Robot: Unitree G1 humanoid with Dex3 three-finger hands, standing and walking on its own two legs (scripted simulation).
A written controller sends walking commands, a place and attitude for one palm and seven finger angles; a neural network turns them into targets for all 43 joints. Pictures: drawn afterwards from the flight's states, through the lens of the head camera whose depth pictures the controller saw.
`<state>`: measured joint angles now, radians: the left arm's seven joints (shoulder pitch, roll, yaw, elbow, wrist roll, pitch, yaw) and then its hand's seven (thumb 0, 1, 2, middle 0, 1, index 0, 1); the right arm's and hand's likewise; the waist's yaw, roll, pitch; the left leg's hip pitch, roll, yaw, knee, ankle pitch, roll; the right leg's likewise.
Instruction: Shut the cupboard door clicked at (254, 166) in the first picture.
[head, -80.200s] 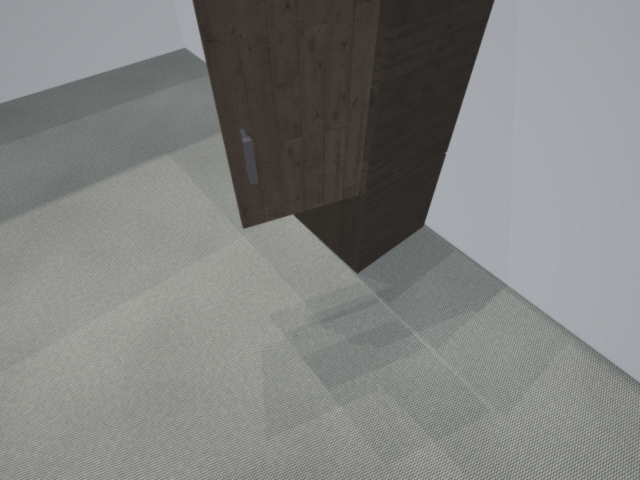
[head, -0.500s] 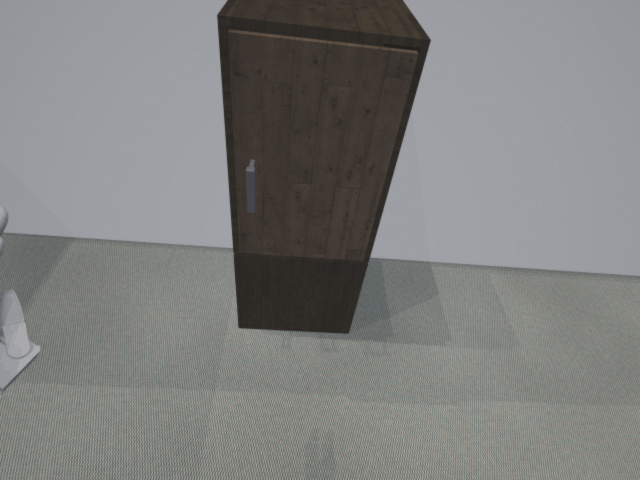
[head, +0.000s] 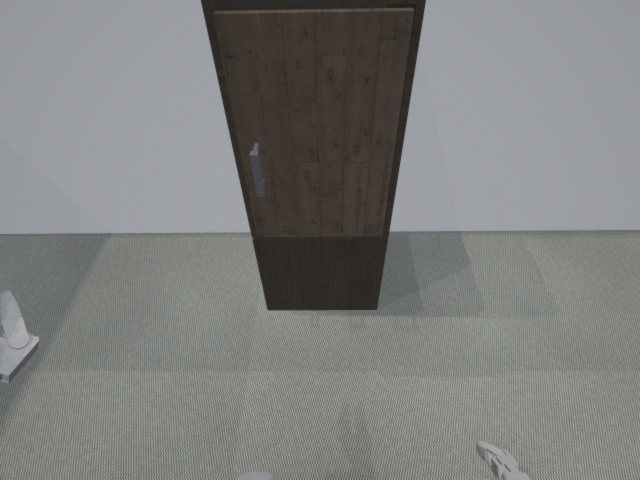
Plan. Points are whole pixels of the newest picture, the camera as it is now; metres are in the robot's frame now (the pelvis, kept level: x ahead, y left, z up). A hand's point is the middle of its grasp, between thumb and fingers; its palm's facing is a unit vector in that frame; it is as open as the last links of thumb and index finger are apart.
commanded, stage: stop stepping back and stand still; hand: left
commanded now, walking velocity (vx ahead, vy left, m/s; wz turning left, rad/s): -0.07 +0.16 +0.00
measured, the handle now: (258, 170) +0.79 +0.21 -0.08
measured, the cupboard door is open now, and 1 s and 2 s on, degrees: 0 0 0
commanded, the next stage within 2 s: let the arm hang, fingers relaxed in 0.96 s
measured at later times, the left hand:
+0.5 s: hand (40, 291) +0.25 +0.30 +0.17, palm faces +0.40 -0.78 -0.48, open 7.4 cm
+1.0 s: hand (27, 297) +0.25 +0.32 +0.15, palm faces +0.39 -0.81 -0.44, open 7.5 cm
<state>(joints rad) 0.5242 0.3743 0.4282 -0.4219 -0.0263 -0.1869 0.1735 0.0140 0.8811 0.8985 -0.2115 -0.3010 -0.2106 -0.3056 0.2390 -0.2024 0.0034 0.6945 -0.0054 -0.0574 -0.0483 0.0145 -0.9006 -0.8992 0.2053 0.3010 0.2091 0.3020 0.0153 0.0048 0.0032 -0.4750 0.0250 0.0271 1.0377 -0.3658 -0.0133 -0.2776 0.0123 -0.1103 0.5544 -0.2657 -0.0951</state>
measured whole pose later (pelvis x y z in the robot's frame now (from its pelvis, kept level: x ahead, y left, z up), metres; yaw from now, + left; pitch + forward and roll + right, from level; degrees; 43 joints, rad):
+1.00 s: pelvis +0.04 +0.06 +0.01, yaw -2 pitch +1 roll -1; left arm 0.56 0.39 0.39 -0.47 -0.06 -0.15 0.15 0.02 0.89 0.90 -0.21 -0.30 -0.21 -0.30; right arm 0.22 -0.20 0.01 0.60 0.01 -0.06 -0.07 0.01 -0.90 -0.90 0.20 0.30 0.21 0.30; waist 0.00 0.00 0.00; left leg -0.25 0.00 0.08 0.46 -0.23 0.05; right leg -0.19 0.00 -0.07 0.40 -0.23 0.00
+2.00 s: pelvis +0.03 +0.04 +0.01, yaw -2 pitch -2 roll +0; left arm 0.30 0.12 0.00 1.13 0.01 0.01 0.03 0.02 0.92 0.90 -0.20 -0.30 -0.20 -0.30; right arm 0.32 -0.12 0.01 1.13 -0.02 0.01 -0.03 0.01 -0.91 -0.90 0.20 0.30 0.20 0.30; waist -0.01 0.00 0.01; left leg -0.19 0.01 0.09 0.40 -0.18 0.03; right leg -0.16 0.00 -0.06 0.41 -0.22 -0.03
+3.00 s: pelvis +0.05 +0.05 +0.01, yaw -2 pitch -1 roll +0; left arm 0.26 0.17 0.01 1.14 0.01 -0.01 0.02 0.01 0.90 0.90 -0.20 -0.30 -0.20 -0.30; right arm 0.26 -0.17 0.01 1.13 -0.01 -0.01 -0.03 0.00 -0.91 -0.90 0.20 0.30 0.20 0.30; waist -0.01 -0.01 0.04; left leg -0.13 -0.01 0.09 0.35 -0.20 0.03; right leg -0.10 0.00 -0.06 0.35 -0.23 -0.02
